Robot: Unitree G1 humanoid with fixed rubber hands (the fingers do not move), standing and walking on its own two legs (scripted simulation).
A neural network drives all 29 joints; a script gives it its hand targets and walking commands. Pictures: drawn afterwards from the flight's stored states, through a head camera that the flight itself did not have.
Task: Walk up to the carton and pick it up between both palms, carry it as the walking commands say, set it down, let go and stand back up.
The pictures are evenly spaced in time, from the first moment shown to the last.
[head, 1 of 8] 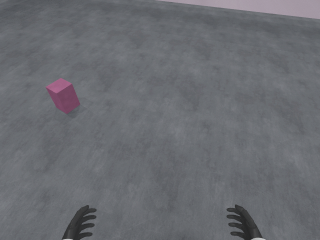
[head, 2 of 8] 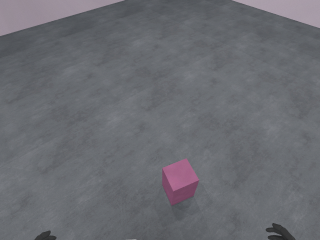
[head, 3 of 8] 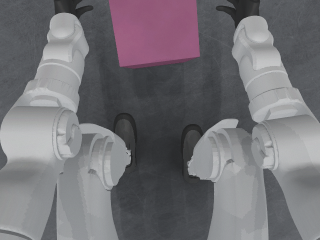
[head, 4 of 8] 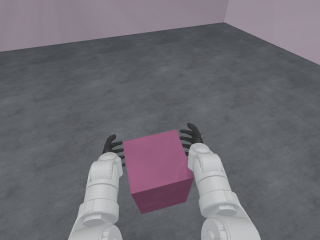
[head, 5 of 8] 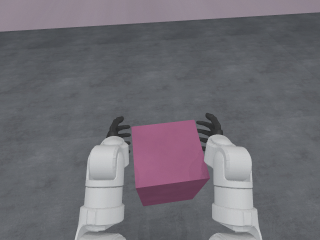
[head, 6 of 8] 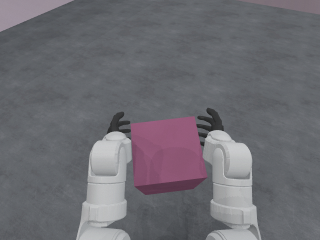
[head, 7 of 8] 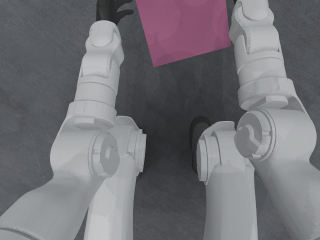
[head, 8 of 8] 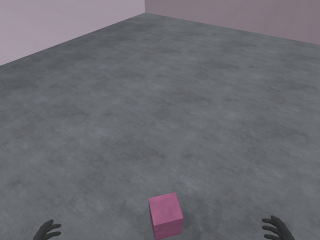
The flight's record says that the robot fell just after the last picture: no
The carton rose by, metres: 0.67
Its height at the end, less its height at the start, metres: +0.00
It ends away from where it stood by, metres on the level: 0.71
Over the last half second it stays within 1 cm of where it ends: yes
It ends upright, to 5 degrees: yes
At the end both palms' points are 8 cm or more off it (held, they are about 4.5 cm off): yes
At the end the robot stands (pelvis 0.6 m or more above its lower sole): yes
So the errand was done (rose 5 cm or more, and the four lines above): yes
